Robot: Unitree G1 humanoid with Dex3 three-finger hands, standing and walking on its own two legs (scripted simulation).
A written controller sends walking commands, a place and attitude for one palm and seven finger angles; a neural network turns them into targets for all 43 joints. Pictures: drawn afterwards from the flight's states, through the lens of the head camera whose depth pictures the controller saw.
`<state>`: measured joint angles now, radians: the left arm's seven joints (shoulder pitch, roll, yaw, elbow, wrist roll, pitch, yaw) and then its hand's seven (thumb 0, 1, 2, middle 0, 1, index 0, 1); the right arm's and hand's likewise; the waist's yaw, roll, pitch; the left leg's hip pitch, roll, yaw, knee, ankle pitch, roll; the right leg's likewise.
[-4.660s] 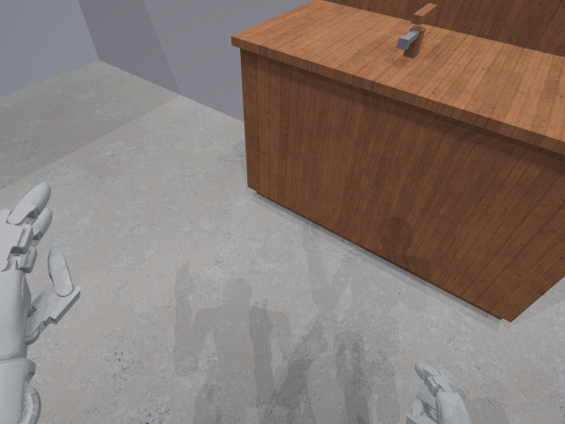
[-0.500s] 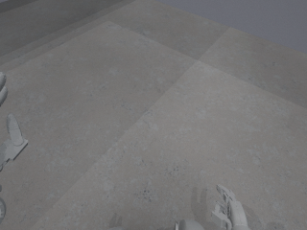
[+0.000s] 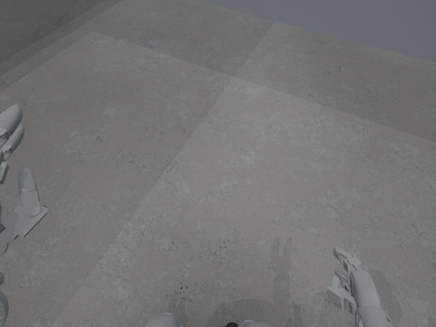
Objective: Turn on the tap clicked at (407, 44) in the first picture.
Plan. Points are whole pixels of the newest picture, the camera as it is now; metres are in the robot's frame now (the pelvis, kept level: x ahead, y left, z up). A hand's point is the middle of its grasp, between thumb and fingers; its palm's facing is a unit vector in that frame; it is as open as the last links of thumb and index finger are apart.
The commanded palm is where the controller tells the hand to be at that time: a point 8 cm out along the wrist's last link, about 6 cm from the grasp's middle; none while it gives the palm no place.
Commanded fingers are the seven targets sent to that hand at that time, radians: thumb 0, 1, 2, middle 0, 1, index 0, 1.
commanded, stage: turn to face it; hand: left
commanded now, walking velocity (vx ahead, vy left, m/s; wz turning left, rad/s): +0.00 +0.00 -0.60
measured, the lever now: out of the picture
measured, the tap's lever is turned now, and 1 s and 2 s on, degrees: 0 0 0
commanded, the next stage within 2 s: none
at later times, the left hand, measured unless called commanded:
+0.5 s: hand (139, 177) +0.28 +0.12 +0.17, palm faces +0.07 -0.84 -0.54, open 7.4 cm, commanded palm +0.22 +0.20 +0.18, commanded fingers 0.00 0.90 0.90 -0.20 -0.30 -0.20 -0.30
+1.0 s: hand (173, 190) +0.26 +0.07 +0.19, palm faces -0.09 -0.90 -0.42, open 7.4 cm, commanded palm +0.24 +0.13 +0.18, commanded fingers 0.00 0.90 0.90 -0.20 -0.30 -0.20 -0.30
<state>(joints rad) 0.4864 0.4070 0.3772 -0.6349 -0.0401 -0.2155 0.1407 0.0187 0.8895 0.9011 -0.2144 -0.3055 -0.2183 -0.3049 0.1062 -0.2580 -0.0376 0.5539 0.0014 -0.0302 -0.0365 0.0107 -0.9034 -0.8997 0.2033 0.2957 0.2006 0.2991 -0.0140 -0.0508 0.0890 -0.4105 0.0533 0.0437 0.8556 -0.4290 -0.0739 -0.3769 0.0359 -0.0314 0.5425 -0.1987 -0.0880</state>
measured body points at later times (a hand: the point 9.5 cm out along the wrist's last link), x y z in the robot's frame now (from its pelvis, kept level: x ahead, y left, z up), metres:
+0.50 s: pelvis -0.02 -0.02 -0.01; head +0.04 -0.05 +0.43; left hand +0.27 +0.17 +0.20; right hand +0.08 -0.24 -0.13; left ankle +0.00 +0.15 -0.73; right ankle -0.03 -0.10 -0.74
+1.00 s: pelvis -0.05 -0.01 +0.01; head -0.04 -0.03 +0.45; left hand +0.26 +0.12 +0.21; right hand -0.02 -0.32 -0.08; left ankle +0.02 +0.13 -0.70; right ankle -0.03 -0.10 -0.73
